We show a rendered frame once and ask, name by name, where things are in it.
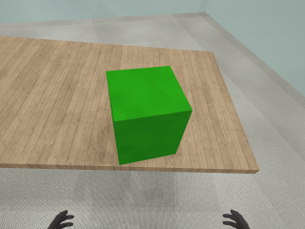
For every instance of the table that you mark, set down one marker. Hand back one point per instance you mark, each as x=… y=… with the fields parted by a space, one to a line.
x=55 y=108

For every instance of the carton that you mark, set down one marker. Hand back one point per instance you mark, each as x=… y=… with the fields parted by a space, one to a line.
x=150 y=112

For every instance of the robot right hand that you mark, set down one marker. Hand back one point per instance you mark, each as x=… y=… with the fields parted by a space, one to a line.
x=240 y=222

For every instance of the robot left hand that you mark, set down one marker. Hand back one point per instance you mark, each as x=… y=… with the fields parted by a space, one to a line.
x=56 y=223

